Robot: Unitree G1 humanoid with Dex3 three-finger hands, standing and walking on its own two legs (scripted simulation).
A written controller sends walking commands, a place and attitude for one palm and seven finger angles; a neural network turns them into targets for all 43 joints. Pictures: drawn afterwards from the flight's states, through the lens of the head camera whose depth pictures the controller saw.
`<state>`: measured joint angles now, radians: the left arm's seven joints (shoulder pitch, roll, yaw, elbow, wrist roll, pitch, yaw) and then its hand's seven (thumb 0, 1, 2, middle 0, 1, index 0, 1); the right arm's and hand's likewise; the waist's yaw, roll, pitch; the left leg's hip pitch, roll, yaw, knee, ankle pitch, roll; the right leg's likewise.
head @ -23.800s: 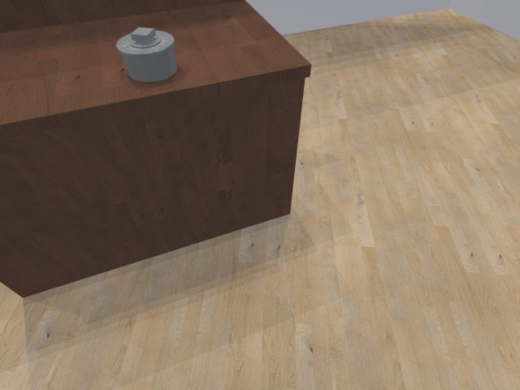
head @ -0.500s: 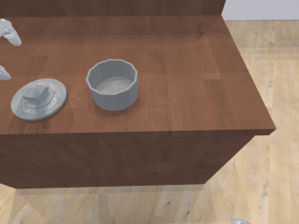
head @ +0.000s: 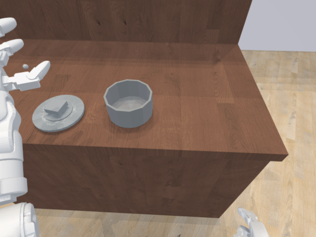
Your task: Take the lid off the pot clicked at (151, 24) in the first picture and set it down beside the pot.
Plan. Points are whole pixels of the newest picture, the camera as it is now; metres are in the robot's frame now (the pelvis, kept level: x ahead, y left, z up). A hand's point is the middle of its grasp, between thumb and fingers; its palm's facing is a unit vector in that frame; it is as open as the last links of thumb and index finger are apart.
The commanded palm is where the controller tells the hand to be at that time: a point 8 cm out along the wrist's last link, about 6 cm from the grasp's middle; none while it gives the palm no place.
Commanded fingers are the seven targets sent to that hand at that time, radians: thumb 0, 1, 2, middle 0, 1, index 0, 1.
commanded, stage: draw the hand back to the body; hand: left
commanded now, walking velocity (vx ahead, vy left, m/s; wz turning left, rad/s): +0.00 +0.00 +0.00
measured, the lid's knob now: (56, 106) +0.46 +0.36 +0.05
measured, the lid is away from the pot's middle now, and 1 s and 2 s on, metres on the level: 0.23 0.23 0.23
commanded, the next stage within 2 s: step back with the hand held close in 1.36 s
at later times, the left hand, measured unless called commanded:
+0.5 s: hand (14, 99) +0.28 +0.27 +0.25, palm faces +0.52 -0.83 -0.21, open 8.1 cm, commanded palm +0.22 +0.30 +0.25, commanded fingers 0.00 0.90 0.90 -0.20 -0.30 -0.20 -0.30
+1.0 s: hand out of the picture +0.20 +0.26 +0.24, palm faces +0.48 -0.83 -0.28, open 7.4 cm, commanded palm +0.14 +0.29 +0.24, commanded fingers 0.00 0.90 0.90 -0.20 -0.30 -0.20 -0.30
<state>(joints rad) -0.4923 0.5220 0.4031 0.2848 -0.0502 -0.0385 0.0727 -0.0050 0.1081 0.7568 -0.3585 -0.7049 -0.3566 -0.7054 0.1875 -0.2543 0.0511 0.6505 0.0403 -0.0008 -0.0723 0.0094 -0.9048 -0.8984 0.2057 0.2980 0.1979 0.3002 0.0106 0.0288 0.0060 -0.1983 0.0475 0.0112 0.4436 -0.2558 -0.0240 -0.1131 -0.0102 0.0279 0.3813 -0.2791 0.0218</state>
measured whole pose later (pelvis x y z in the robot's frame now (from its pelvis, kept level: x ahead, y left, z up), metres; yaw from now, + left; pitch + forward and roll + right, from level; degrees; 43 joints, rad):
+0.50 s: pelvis -0.01 -0.01 +0.00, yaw +0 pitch -3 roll +0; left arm -0.17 0.42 0.43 -0.04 -0.10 -0.08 0.08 0.00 0.68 0.86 -0.24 -0.40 -0.24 -0.40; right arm 0.14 -0.24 0.03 0.69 0.02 -0.06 -0.08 0.01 -0.91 -0.90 0.20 0.30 0.20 0.30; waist 0.05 0.06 0.03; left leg -0.11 0.06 0.01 0.37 -0.20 -0.04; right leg -0.04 0.00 0.02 0.34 -0.25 0.01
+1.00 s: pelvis -0.02 +0.00 +0.00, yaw +0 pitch -5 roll +0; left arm 0.17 0.36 0.39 -0.40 -0.11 -0.09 0.06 0.01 0.89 0.90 -0.21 -0.30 -0.21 -0.30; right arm 0.13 -0.21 0.03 0.68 -0.01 -0.08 -0.08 0.01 -0.90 -0.90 0.21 0.30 0.20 0.30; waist 0.07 0.05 0.03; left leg -0.08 0.04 0.01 0.37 -0.20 -0.02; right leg 0.00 -0.02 0.02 0.32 -0.23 0.02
